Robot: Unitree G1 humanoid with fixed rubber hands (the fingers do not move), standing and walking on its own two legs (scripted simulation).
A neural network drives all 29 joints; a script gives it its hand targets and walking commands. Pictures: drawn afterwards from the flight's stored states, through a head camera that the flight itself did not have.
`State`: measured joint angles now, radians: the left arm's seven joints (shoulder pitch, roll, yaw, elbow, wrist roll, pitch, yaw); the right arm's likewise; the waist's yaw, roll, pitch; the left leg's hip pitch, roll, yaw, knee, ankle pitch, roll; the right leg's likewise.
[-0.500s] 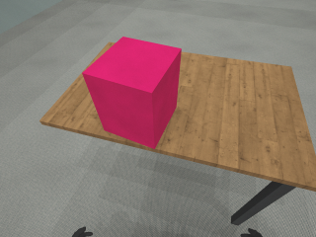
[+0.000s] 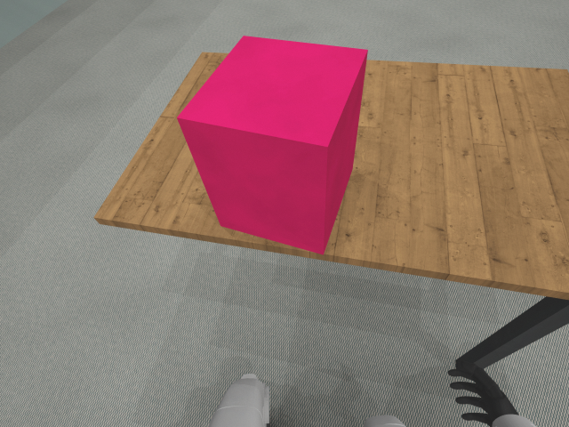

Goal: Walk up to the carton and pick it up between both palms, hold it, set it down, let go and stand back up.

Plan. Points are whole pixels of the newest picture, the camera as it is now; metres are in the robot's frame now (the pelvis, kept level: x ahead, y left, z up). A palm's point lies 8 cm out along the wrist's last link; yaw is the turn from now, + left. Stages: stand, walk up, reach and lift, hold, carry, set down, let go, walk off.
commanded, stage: walk up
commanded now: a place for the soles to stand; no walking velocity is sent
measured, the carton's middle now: (284, 149) +0.51 +0.02 +0.07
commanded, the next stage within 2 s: none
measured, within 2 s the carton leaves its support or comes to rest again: neither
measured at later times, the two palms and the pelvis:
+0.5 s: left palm (57, 380) +0.19 +0.39 -0.09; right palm out of the picture +0.09 -0.12 -0.14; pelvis +0.06 +0.16 -0.01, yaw -11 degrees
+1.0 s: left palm (73, 332) +0.27 +0.41 -0.11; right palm out of the picture +0.03 -0.06 -0.11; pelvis +0.10 +0.21 +0.01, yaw -23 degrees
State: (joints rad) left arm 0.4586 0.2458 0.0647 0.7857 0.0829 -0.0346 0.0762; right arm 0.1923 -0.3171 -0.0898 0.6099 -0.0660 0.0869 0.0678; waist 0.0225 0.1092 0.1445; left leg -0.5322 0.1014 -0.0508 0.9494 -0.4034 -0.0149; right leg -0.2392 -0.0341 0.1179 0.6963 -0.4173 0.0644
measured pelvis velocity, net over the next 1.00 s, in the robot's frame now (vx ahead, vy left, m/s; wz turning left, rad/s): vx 0.10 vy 0.21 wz -0.40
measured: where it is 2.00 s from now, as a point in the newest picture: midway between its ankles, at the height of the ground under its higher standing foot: outside the picture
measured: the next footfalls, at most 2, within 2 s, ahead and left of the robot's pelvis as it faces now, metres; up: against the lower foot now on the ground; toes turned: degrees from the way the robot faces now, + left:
left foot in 0.04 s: +0.14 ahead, +0.18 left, +0.00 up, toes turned +1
right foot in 0.28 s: +0.10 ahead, -0.01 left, +0.00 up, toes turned -8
